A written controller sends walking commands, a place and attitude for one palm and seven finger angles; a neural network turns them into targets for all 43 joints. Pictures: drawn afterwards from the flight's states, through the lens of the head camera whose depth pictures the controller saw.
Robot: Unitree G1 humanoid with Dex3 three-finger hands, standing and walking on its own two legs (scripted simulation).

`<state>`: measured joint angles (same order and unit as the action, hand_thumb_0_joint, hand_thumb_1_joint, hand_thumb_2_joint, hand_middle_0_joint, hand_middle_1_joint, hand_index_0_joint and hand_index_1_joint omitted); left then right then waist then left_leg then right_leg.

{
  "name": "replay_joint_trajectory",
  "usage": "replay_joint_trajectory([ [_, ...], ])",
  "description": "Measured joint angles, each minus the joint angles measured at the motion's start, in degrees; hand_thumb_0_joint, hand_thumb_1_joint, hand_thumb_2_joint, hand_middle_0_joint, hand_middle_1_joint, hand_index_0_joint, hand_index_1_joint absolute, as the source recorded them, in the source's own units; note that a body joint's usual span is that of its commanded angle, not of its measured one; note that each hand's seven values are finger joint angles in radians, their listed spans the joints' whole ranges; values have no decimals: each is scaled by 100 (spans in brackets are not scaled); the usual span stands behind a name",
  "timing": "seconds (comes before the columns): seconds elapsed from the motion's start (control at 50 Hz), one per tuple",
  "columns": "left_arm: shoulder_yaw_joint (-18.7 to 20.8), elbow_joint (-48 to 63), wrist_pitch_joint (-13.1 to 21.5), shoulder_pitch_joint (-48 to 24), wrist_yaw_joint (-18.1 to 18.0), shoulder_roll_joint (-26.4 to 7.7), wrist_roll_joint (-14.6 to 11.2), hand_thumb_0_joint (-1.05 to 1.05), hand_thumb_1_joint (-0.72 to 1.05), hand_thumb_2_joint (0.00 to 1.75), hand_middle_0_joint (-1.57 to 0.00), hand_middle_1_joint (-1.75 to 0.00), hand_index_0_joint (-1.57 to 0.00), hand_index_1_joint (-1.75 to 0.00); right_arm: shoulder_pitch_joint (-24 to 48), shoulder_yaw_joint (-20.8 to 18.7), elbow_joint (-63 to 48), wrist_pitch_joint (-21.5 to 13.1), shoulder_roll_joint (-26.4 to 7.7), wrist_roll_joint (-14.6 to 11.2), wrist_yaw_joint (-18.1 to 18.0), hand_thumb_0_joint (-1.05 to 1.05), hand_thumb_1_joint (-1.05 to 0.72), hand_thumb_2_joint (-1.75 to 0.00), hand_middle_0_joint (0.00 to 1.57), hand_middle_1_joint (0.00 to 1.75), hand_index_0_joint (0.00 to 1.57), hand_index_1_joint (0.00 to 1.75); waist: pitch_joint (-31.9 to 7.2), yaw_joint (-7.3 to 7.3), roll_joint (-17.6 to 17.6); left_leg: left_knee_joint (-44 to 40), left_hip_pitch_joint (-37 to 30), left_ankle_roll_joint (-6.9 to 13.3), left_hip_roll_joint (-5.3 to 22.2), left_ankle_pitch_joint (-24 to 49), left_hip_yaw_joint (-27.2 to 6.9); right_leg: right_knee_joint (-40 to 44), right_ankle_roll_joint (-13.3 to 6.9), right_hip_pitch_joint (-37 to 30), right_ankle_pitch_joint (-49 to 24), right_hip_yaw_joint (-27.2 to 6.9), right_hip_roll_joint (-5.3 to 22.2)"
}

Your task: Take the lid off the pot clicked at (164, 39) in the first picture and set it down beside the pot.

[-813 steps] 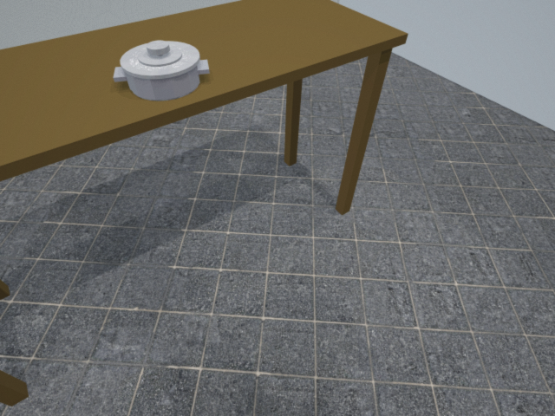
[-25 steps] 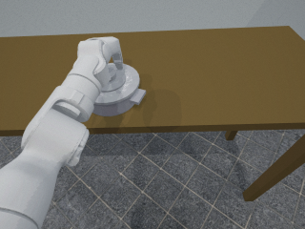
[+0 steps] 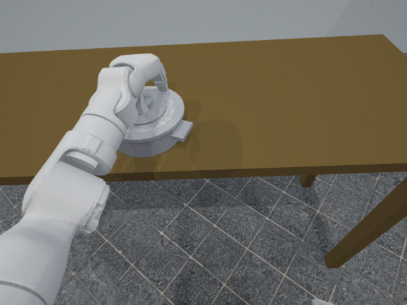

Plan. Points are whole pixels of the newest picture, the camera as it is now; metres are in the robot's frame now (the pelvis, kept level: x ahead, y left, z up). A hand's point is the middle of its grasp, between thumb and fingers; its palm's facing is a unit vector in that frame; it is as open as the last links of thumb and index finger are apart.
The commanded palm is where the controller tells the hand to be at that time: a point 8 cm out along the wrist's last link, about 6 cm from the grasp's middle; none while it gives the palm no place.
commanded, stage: raise the hand to come down again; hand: left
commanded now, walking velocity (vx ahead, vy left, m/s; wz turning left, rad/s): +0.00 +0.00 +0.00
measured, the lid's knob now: (141, 102) +0.48 +0.13 +0.16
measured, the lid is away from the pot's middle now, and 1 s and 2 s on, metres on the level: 0.00 0.00 0.00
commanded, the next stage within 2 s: move the open hand above the knob in 1.10 s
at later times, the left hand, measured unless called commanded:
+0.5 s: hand (137, 90) +0.47 +0.12 +0.20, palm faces -0.26 -0.03 -0.97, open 10.2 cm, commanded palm +0.45 +0.13 +0.26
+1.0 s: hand (130, 82) +0.46 +0.13 +0.22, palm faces -0.25 -0.04 -0.97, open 10.1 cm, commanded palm +0.45 +0.13 +0.27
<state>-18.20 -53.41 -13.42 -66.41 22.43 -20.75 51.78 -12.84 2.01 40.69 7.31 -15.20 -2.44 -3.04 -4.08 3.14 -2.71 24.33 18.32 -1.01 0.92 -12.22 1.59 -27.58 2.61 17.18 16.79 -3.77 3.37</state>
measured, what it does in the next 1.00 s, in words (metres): stands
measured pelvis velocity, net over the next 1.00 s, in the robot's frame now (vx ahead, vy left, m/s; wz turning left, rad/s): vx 0.00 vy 0.00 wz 0.01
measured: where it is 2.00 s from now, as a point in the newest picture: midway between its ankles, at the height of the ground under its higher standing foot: outside the picture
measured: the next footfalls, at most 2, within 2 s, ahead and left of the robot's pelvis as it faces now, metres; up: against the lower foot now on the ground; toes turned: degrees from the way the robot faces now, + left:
none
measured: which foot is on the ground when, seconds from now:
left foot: down 0.00-1.00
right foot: down 0.00-1.00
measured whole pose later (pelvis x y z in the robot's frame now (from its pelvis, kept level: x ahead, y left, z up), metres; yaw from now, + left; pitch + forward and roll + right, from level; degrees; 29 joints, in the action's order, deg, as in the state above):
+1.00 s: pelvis +0.00 +0.00 +0.00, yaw +0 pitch +5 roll +1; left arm -18.7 -47.5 -17.6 -67.2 27.1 -22.4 51.3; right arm -11.4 2.8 40.2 6.7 -15.5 -2.3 -3.0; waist -4.0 2.0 -3.1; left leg 22.4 15.6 -0.9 0.6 -11.5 1.3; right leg -25.6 2.8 14.3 16.2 -3.3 3.7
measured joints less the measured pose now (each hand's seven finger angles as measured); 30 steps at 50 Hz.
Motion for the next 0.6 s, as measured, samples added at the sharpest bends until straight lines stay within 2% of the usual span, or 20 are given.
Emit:
replay_joint_trajectory([
  [0.12,96,207,47,146,38,-58,-3,0,-28,141,-79,-28,-77,-27,0,7,9,-91,26,12,-10,0,-91,-90,20,30,20,30,-16,-17,-61,-100,-93,-3,8,20,13,76,-3,-75,-12,-7,-7],
  [0.32,119,533,-68,297,147,-59,-42,0,-22,124,-72,-31,-72,-31,112,8,-21,-90,-42,1,14,1,-91,-90,20,30,20,30,-19,-98,-101,-173,-241,-10,22,9,8,145,-19,-222,5,5,-19],
  [0.6,-112,801,-348,205,364,-137,-110,0,-21,121,-79,-14,-79,-14,346,43,-116,-85,-77,-21,-3,1,-91,-90,20,30,20,30,25,-180,-59,-180,-295,-21,8,28,-56,167,-25,-314,1,71,-5],
])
